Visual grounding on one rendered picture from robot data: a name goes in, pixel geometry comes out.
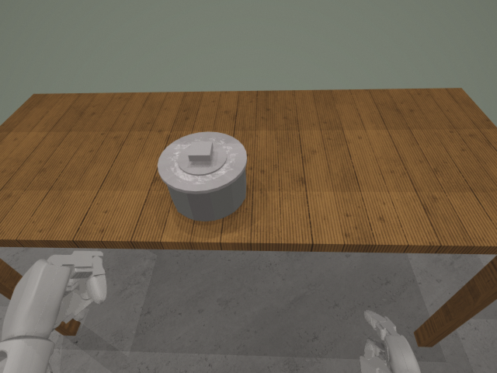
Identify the robot left forearm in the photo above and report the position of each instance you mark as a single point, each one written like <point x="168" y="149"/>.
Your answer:
<point x="26" y="354"/>

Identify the table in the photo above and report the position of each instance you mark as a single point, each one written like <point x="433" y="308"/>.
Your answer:
<point x="340" y="170"/>

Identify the knob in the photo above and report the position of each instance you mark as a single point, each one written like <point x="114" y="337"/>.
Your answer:
<point x="200" y="151"/>

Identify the lid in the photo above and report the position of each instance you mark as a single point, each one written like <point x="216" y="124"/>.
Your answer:
<point x="227" y="163"/>

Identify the pot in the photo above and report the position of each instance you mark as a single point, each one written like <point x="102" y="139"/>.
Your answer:
<point x="211" y="206"/>

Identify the robot left hand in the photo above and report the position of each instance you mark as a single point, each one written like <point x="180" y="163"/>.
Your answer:
<point x="54" y="291"/>

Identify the robot right hand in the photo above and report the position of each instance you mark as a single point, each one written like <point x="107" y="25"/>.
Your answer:
<point x="394" y="356"/>

